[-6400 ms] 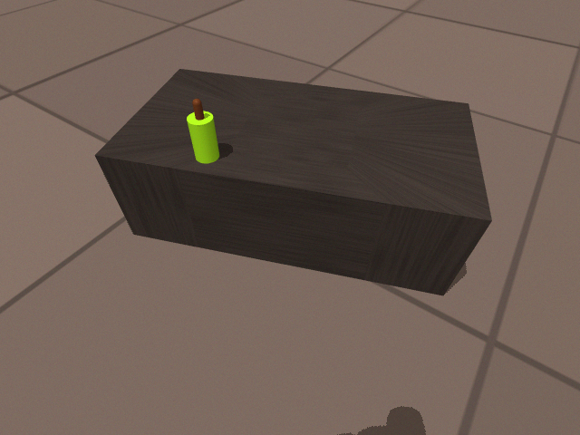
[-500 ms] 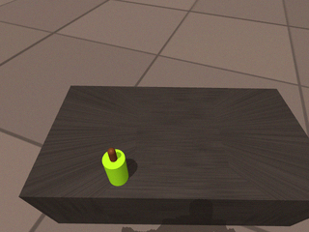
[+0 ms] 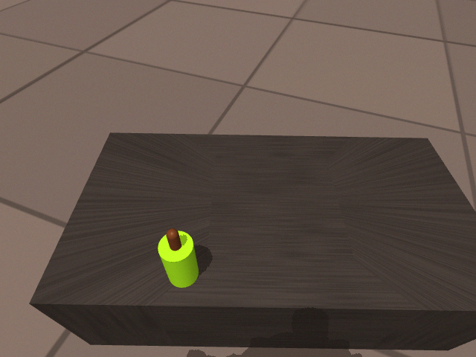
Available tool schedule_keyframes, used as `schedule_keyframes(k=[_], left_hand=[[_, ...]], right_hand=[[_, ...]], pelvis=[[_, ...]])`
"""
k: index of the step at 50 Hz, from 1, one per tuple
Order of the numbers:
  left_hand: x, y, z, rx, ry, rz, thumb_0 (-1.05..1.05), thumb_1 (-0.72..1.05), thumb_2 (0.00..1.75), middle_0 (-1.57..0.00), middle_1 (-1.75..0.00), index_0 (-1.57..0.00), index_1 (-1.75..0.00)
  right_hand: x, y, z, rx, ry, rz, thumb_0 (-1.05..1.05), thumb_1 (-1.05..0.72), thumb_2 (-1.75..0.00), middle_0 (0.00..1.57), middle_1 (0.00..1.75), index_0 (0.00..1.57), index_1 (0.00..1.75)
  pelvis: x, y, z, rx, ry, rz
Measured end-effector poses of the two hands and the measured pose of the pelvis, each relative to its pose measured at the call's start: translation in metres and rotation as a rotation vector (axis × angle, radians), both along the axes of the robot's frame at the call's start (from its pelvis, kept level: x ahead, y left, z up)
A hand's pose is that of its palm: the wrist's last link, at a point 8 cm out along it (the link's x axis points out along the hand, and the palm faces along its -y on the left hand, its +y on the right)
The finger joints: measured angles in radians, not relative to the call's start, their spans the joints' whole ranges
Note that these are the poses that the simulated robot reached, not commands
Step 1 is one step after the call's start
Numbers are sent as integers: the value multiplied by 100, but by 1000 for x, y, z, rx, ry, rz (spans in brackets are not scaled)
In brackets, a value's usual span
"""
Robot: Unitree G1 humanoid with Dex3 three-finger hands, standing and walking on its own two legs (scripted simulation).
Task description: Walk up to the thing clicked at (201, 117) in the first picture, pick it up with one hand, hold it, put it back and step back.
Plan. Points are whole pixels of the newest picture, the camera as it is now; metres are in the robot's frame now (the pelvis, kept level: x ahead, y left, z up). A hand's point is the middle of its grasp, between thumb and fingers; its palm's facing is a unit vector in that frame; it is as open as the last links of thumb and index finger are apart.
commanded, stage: stand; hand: left
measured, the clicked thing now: (178, 254) +0.43 +0.17 -0.22
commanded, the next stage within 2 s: go down in 0.38 s
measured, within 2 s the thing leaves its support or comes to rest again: neither
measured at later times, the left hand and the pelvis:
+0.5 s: hand out of the picture +0.07 +0.26 -0.16, palm faces -0.03 -0.94 -0.35, open 7.4 cm; pelvis +0.00 +0.00 +0.00, yaw +0 degrees
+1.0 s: hand out of the picture +0.12 +0.26 -0.15, palm faces +0.05 -0.94 -0.33, open 15.8 cm; pelvis -0.02 +0.00 -0.02, yaw +2 degrees
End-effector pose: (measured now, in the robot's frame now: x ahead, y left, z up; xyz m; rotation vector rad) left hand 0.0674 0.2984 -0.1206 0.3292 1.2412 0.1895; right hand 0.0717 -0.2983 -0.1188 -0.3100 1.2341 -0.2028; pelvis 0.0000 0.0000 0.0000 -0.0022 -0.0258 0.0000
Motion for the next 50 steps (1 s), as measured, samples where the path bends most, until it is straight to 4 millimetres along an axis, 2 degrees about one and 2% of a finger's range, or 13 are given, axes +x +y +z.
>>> schedule_keyframes(k=[25, 28, 33, 36, 42, 50], left_hand=[[-3, 2, 1, 2, -11, 5, 1, 90, 90, -21, -30, -20, -29], [11, -4, 2, -9, -93, 28, 1, 86, 86, -17, -26, -17, -25], [46, -7, -1, -19, -159, 38, 1, 67, 66, -10, -14, -10, -14], [58, -4, 3, -24, -180, 40, 1, 54, 50, -8, -8, -8, -9], [50, 2, 10, -31, -127, 34, 0, 24, 27, -7, -4, -6, -4], [40, 9, 7, -17, -111, 55, 0, -18, 14, -8, -4, -7, -4]], right_hand=[[1, 2, 1, 2, -19, 2, 0, -91, -90, 20, 30, 20, 30], [17, 8, 4, 10, -134, -9, 0, -87, -86, 17, 26, 17, 26], [54, 14, 6, 13, -293, -5, 0, -66, -66, 11, 16, 11, 16], [67, 15, 13, 17, -368, 3, 0, -49, -51, 8, 12, 9, 11], [66, 17, 18, 29, -388, 14, 0, -11, -28, 6, 7, 7, 7], [57, 18, 11, 13, -362, 22, 0, 25, -13, 5, 5, 6, 5]], pelvis=[[-2, 1, 0, 1, -8, 2], [-10, 1, -3, -2, 10, 13], [-25, 0, -12, -10, 71, 21], [-26, -1, -15, -12, 97, 28], [-21, -2, -16, -11, 119, 33], [-16, -2, -22, -15, 134, 40]])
